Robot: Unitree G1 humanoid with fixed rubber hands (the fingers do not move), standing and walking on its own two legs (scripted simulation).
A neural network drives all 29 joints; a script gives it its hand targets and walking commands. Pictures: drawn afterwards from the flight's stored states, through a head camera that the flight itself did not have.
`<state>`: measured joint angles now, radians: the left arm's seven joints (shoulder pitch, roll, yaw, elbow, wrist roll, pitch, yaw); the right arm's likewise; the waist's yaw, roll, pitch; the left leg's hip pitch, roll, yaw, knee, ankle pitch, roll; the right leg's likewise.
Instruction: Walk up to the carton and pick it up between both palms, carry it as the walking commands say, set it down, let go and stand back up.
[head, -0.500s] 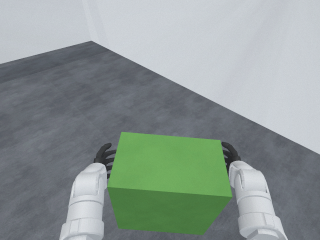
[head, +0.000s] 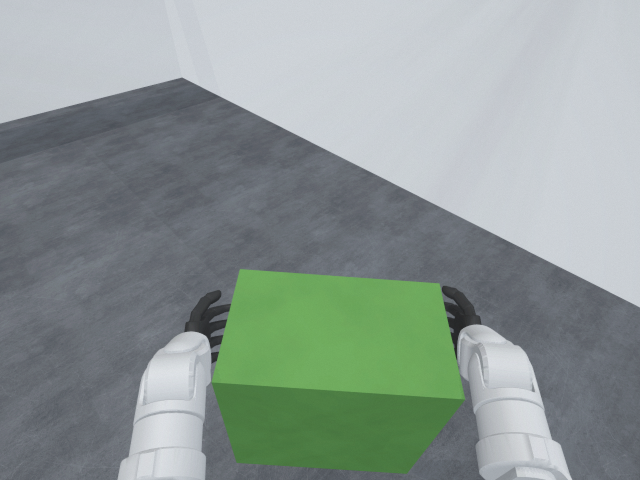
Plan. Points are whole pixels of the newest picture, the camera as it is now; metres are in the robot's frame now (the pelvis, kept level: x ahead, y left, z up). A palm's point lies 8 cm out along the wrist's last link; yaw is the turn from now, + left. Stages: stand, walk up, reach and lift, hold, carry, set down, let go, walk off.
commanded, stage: hold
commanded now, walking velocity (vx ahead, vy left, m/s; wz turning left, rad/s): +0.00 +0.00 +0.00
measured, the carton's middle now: (330, 380) +0.28 +0.01 -0.02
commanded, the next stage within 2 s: carry in 0.28 s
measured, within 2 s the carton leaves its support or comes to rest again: neither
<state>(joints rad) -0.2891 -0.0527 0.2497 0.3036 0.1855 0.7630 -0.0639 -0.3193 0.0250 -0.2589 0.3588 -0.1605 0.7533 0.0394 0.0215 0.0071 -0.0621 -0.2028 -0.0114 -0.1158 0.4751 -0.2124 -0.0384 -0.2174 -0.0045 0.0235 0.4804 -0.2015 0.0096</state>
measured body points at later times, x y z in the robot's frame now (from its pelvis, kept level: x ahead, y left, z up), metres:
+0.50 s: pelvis +0.01 +0.02 +0.00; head -0.03 +0.02 +0.45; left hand +0.31 +0.19 +0.05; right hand +0.31 -0.16 +0.05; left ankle +0.03 +0.14 -0.74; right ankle +0.04 -0.13 -0.74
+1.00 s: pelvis +0.00 +0.05 -0.01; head -0.03 +0.04 +0.44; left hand +0.28 +0.21 +0.08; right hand +0.28 -0.14 +0.07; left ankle +0.03 +0.14 -0.74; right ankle +0.01 -0.10 -0.72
